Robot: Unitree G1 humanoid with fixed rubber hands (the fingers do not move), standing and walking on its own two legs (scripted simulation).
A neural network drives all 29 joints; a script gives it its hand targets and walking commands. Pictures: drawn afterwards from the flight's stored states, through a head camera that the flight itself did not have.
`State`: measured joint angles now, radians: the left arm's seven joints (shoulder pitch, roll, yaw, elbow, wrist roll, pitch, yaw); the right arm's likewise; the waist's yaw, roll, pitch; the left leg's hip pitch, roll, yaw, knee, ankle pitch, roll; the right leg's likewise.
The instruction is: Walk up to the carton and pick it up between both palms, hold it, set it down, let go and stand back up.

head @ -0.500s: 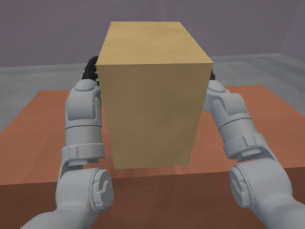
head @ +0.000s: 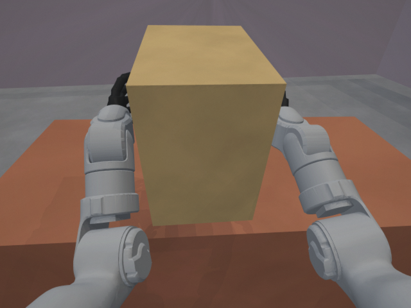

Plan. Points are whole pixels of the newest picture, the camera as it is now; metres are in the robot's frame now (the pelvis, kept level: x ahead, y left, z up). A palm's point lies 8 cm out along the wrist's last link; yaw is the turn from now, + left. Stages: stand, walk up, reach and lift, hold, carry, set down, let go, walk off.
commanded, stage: hold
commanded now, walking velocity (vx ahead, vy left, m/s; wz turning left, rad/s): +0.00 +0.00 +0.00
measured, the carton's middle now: (199, 120) +0.40 +0.01 +0.25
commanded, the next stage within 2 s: none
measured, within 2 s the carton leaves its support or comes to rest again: neither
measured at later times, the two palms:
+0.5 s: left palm (118, 111) +0.36 +0.15 +0.29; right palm (276, 113) +0.37 -0.13 +0.28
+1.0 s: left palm (126, 110) +0.37 +0.14 +0.29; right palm (281, 115) +0.37 -0.14 +0.28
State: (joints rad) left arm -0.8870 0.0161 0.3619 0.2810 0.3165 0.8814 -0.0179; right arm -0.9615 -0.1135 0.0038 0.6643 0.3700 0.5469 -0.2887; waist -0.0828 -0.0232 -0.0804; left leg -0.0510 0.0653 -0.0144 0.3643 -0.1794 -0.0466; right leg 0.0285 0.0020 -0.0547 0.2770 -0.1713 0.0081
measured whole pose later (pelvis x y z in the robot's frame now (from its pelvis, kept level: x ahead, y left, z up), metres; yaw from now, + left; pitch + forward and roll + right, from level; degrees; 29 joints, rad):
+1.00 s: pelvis +0.00 +0.00 +0.00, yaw -1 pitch -8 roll -1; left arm -0.91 0.00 0.38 0.33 0.33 0.87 0.00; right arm -0.98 -0.14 0.02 0.72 0.39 0.56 -0.28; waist -0.08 0.00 -0.09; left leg -0.04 0.07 0.00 0.35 -0.18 -0.04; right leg 0.03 0.00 -0.04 0.27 -0.17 0.01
